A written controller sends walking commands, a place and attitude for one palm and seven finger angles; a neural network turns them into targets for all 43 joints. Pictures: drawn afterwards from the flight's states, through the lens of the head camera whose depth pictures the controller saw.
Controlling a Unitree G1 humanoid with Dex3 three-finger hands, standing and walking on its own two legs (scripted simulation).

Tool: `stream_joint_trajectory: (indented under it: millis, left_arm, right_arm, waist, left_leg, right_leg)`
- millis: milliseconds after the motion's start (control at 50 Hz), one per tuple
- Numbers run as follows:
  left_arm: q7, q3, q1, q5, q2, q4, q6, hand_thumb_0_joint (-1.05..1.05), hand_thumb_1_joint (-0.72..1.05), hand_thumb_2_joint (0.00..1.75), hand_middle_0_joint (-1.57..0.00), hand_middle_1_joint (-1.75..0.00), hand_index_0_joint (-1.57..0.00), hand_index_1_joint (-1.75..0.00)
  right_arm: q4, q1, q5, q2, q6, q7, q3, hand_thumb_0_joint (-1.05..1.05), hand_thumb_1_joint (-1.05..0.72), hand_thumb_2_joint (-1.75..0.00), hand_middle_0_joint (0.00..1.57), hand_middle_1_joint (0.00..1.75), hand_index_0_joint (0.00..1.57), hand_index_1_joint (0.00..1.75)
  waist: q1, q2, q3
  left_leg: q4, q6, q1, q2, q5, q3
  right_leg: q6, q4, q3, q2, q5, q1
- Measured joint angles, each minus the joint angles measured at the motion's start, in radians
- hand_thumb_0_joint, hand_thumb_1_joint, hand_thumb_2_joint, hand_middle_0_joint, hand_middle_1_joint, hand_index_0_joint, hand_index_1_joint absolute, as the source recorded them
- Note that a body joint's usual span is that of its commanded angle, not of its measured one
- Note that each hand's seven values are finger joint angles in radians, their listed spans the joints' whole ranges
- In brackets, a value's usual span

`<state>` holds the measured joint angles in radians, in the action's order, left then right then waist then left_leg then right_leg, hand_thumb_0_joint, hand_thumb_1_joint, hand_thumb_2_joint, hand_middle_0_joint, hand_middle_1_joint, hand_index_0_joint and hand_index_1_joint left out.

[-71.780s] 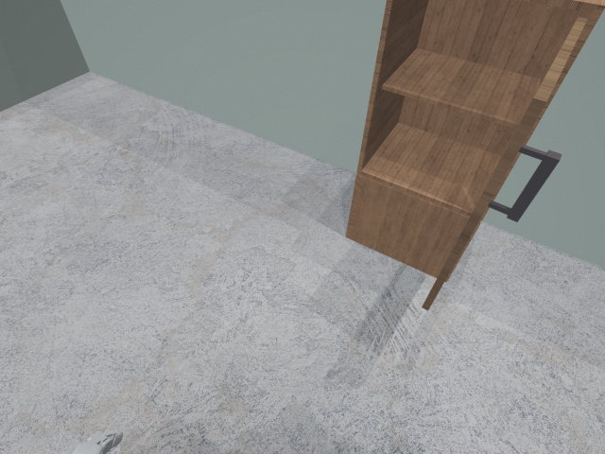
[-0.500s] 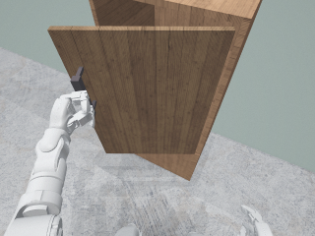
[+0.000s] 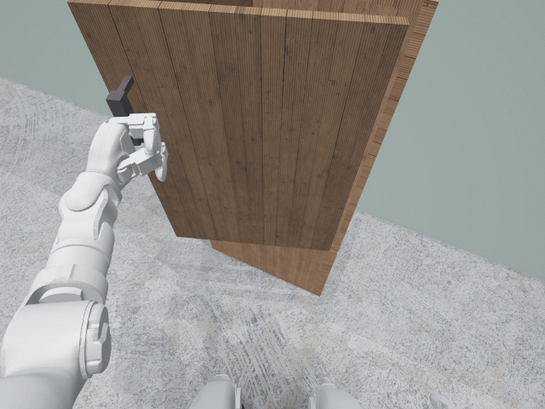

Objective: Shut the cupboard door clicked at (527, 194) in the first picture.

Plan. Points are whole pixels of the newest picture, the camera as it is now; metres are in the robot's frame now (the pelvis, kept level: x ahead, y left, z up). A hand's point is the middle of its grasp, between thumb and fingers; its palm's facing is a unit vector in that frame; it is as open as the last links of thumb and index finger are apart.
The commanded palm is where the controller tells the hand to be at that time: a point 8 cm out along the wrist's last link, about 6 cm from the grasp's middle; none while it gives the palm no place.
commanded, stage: push the door shut along its arc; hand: left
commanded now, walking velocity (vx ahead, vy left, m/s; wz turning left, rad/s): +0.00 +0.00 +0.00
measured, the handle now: (137, 125) +0.52 +0.21 +0.10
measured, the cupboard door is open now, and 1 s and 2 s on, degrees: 20 7 0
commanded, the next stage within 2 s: pull the fist back off the door in 1.16 s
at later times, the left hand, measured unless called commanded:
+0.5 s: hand (193, 119) +0.52 +0.12 +0.11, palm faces -0.30 -0.96 -0.01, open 3.1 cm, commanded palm +0.52 +0.18 +0.10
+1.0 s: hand (204, 106) +0.55 +0.11 +0.11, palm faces -0.39 -0.92 -0.02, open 3.4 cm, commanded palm +0.57 +0.13 +0.10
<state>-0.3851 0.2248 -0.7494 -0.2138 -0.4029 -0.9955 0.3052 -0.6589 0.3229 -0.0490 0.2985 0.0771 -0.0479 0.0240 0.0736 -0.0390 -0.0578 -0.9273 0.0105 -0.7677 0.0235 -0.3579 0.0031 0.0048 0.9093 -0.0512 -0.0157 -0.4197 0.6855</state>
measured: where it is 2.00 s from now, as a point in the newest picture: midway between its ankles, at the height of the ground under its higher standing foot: outside the picture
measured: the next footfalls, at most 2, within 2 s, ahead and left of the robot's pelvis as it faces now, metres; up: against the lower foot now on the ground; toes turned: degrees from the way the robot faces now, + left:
none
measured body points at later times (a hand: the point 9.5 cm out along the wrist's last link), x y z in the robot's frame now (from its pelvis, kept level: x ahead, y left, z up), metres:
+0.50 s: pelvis +0.00 +0.00 -0.02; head +0.12 -0.01 +0.42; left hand +0.53 +0.18 +0.12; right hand +0.00 -0.28 -0.13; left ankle +0.06 +0.11 -0.69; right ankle +0.02 -0.13 -0.69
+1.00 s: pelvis +0.00 +0.00 -0.03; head +0.14 +0.01 +0.40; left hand +0.57 +0.16 +0.12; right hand +0.00 -0.28 -0.13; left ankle +0.06 +0.11 -0.69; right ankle +0.02 -0.13 -0.69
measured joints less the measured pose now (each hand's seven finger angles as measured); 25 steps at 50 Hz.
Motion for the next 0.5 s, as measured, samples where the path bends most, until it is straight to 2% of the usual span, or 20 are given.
stream_joint_trajectory:
  millis: [220,420,500]
  left_arm:
    - [-0.037,0.011,-0.168,0.029,-0.05,-0.133,-0.003,0.02,0.9,0.9,-1.3,-1.5,-1.3,-1.5]
    - [-0.064,0.087,-0.281,0.068,-0.118,-0.22,-0.025,0.02,0.9,0.9,-1.29,-1.5,-1.3,-1.5]
    - [-0.09,0.103,-0.29,0.077,-0.143,-0.226,-0.023,0.02,0.89,0.91,-1.29,-1.5,-1.3,-1.5]
  right_arm:
    - [-0.012,0.003,0.008,0.004,0.011,0.004,0.006,0.01,-0.9,-0.9,0.2,0.3,0.2,0.3]
    - [0.005,0.034,0.015,0.009,0.005,0.013,0.011,0.01,-0.9,-0.9,0.2,0.3,0.2,0.3]
    - [0.006,0.061,0.019,0.008,-0.002,0.017,0.006,0.01,-0.9,-0.9,0.2,0.3,0.2,0.3]
  waist:
    - [0.046,0.0,-0.008]
    - [0.104,-0.007,-0.011]
    - [0.11,-0.013,-0.019]
  left_leg:
    - [-0.044,-0.001,-0.096,0.008,-0.004,0.004]
    - [-0.087,-0.003,-0.168,0.028,-0.025,-0.007]
    - [-0.099,-0.004,-0.188,0.034,-0.035,-0.011]
  right_leg:
    - [-0.002,0.04,-0.001,0.007,-0.002,0.096]
    - [-0.005,0.078,0.012,0.026,-0.012,0.174]
    - [-0.005,0.087,0.017,0.032,-0.017,0.196]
